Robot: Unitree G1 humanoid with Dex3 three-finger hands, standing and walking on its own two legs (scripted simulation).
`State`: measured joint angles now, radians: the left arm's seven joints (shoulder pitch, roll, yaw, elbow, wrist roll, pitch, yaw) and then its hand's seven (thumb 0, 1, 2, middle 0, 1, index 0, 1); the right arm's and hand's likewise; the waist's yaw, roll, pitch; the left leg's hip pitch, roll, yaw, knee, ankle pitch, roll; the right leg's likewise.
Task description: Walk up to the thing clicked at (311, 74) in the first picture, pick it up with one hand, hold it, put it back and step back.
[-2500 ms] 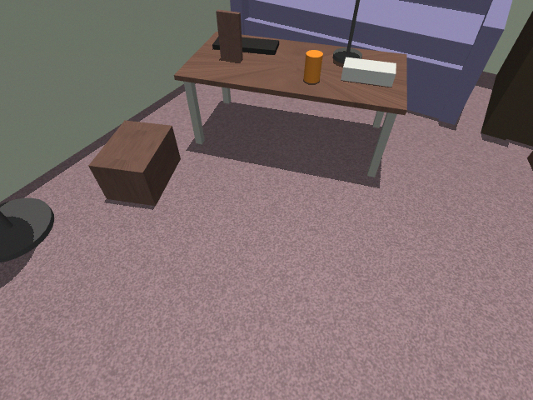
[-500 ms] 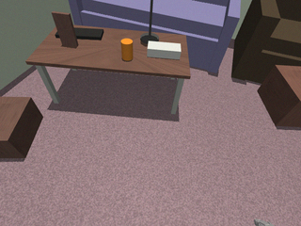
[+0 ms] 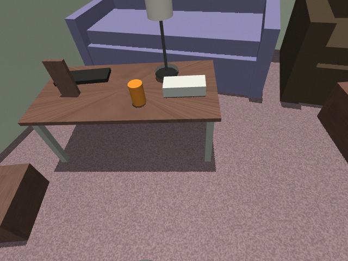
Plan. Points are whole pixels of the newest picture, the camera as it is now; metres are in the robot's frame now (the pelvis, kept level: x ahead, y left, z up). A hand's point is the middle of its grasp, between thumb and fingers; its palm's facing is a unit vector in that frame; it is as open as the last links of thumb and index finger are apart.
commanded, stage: walk up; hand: left
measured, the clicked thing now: (137, 93) +1.00 +0.27 -0.26
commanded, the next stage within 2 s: none
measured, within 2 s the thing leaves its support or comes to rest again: neither
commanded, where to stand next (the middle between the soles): +0.54 +0.05 m, yaw +1 degrees
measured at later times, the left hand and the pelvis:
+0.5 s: hand (73, 231) +0.24 +0.33 -0.15, palm faces -0.02 -0.94 -0.33, open 7.4 cm; pelvis +0.20 +0.05 +0.00, yaw +1 degrees
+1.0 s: hand (93, 179) +0.39 +0.30 -0.12, palm faces +0.01 -0.91 -0.42, open 7.4 cm; pelvis +0.35 +0.02 +0.00, yaw +1 degrees
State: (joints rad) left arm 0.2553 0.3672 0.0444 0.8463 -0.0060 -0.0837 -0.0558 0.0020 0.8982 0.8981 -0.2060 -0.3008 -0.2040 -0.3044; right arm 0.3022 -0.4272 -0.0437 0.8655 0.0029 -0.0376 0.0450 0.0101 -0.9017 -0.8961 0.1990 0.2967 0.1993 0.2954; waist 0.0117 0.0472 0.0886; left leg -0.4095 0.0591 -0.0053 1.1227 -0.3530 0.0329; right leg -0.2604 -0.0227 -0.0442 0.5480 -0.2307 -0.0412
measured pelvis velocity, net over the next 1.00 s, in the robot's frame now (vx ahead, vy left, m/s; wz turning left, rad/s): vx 0.35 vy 0.02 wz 0.02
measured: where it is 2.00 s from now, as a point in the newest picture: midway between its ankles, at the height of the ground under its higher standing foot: (179, 218)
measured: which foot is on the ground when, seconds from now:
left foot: up 0.00-0.26, down 0.28-0.76, up 0.78-1.00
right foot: down 0.00-0.32, up 0.34-0.72, down 0.74-1.00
